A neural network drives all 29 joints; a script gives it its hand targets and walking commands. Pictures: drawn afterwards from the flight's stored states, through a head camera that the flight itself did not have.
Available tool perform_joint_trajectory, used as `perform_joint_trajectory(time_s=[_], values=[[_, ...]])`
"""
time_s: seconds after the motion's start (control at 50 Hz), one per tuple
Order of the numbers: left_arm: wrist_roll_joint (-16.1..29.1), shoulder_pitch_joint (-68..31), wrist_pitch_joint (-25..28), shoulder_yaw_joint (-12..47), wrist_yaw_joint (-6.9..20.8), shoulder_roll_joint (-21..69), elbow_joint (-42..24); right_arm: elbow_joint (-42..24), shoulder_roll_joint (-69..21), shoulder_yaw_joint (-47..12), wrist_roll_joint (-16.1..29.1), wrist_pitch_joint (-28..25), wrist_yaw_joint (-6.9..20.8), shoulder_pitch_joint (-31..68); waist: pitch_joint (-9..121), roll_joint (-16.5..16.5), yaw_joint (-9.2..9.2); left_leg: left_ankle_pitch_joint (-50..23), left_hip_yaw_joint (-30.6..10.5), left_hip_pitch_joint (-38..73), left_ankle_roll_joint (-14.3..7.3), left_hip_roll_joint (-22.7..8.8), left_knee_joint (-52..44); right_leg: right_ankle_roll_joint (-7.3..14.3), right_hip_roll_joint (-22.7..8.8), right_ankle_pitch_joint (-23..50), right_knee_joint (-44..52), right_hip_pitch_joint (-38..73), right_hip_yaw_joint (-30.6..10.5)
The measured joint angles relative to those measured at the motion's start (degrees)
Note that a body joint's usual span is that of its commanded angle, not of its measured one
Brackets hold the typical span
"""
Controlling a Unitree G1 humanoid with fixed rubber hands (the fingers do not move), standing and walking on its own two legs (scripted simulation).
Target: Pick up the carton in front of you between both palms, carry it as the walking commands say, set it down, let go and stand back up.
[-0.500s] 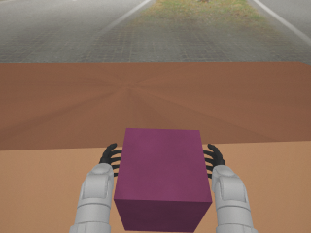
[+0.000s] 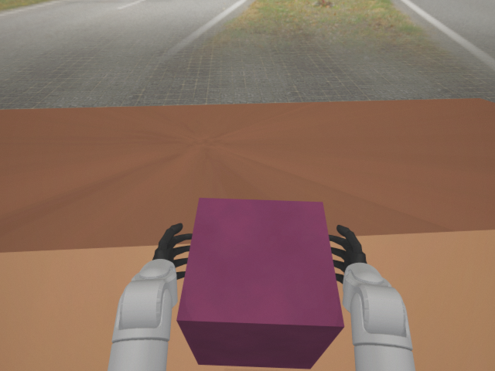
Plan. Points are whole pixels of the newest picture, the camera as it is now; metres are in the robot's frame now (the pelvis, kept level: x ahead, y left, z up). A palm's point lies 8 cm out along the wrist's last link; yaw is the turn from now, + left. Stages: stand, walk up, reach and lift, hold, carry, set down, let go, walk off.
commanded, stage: carry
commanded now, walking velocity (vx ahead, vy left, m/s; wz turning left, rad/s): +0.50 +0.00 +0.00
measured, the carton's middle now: (257, 287) +0.30 +0.00 +0.00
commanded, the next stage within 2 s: none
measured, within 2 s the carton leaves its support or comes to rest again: neither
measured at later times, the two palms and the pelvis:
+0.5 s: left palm (186, 178) +0.49 +0.15 +0.10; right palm (327, 172) +0.52 -0.15 +0.10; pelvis +0.24 -0.02 +0.01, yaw +2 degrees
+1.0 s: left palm (199, 115) +0.83 +0.17 +0.08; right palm (300, 116) +0.81 -0.13 +0.09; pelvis +0.56 +0.04 +0.02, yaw -2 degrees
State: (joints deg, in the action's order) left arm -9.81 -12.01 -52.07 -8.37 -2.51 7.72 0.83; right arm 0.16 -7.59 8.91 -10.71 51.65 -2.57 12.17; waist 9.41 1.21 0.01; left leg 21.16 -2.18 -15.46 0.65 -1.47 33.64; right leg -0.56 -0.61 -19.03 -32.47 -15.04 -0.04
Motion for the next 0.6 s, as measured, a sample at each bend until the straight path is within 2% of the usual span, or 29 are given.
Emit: perform_joint_trajectory(time_s=[0.06,0.12,0.16,0.2,0.24,0.28,0.32,0.38,0.4,0.44,0.52,0.6], values=[[0.8,0.0,-4.5,2.0,-1.6,0.4,-3.3,-4.1,2.1,-0.6,2.8,4.6,-0.6,-0.9,1.1,-0.7,-0.49,2.8,3.7,-2.1,-0.2,-0.7,1.7,0.1,-0.7,-2.6,0.1,0.7,1.2],[1.7,1.6,-9.2,2.6,-2.6,-0.3,-9.1,-6.8,2.0,-1.4,4.8,8.5,-1.5,-0.3,1.1,-2.6,-0.14,-2.1,6.5,0.0,0.0,0.4,-2.3,-0.2,-2.2,-4.8,-1.3,0.9,0.2],[2.9,3.2,-11.4,1.8,-2.7,-1.2,-13.1,-8.4,0.4,-2.2,4.5,10.2,-2.0,0.1,1.2,-2.5,-0.19,0.1,7.9,1.2,-0.1,0.4,-2.7,-0.5,-3.0,-4.7,-9.0,-2.9,1.9],[4.1,4.6,-13.2,1.0,-2.6,-1.3,-15.9,-11.1,-0.6,-3.4,3.8,11.9,-2.6,-1.2,1.0,-0.7,-0.34,1.7,8.2,3.1,-0.2,-0.6,-4.3,-0.5,-1.9,-10.2,-14.2,-6.7,4.3],[4.5,5.0,-14.5,0.4,-2.5,-0.2,-17.8,-14.6,-0.2,-4.4,3.8,13.8,-2.9,-2.9,0.1,1.0,-0.67,2.0,7.7,5.5,0.6,-1.8,-6.5,-0.1,-0.5,-10.9,-11.8,-9.2,6.6],[4.7,5.2,-15.3,1.5,-2.6,-0.2,-19.6,-18.2,0.0,-4.4,4.0,15.4,-3.2,-3.8,-1.2,2.3,-1.24,3.3,7.0,7.8,1.2,-2.9,-7.1,0.4,0.6,-4.5,-3.5,-9.3,9.2],[4.6,4.0,-15.8,2.9,-2.6,-0.1,-20.1,-21.3,0.1,-3.2,4.4,16.6,-3.3,-4.5,-2.2,2.6,-1.78,6.2,6.9,7.1,1.4,-4.2,-0.4,2.6,0.9,4.5,0.4,-7.1,11.5],[4.0,3.3,-17.0,4.2,-2.7,-0.1,-19.4,-22.0,0.1,-1.5,5.2,18.1,-3.5,-4.5,-2.2,0.6,-0.82,6.9,6.0,-1.9,-0.1,-2.8,20.4,5.1,0.5,1.1,0.8,-3.8,12.1],[3.8,3.4,-17.5,4.0,-2.8,-0.1,-19.6,-21.6,0.1,-1.5,5.3,18.6,-3.5,-4.0,-2.2,-0.1,-0.49,6.0,6.4,-5.1,-0.8,-2.4,25.2,5.1,0.3,0.5,2.6,-2.2,12.0],[3.7,3.6,-18.4,3.4,-2.9,-0.1,-20.4,-20.6,-0.1,-1.6,5.4,19.0,-3.4,-3.0,-2.1,-1.3,0.33,2.7,7.6,-10.4,-1.3,-2.2,27.8,3.8,0.1,1.4,7.3,1.5,11.4],[3.8,3.1,-18.7,2.0,-3.0,-0.1,-21.4,-19.6,-0.3,-2.3,4.7,18.5,-2.8,-1.6,-2.3,-2.5,2.03,-4.1,9.2,-17.4,-0.8,-2.2,19.4,3.4,-0.5,1.5,15.0,8.9,10.0],[4.1,3.0,-18.0,1.8,-2.9,-0.1,-21.4,-20.1,-0.2,-3.0,3.7,17.6,-2.5,-2.0,-2.8,-2.2,2.39,-11.3,11.4,-19.6,-1.0,-1.9,5.2,1.8,-1.1,-1.3,18.5,15.9,9.3]])
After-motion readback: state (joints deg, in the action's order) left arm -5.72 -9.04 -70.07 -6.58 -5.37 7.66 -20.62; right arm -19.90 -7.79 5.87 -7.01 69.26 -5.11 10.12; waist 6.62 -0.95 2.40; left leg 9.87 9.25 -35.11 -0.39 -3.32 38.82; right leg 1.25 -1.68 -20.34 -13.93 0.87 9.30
